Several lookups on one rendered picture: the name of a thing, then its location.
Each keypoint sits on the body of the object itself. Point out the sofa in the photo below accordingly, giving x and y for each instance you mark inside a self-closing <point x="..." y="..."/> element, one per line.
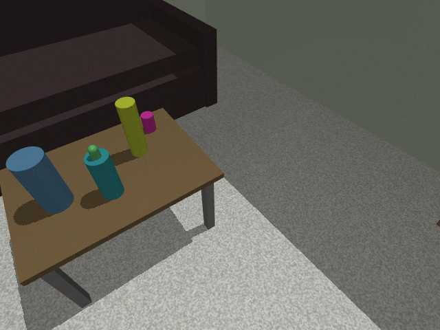
<point x="64" y="63"/>

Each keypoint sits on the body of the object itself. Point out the coffee table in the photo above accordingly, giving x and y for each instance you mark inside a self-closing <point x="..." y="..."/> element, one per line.
<point x="174" y="168"/>

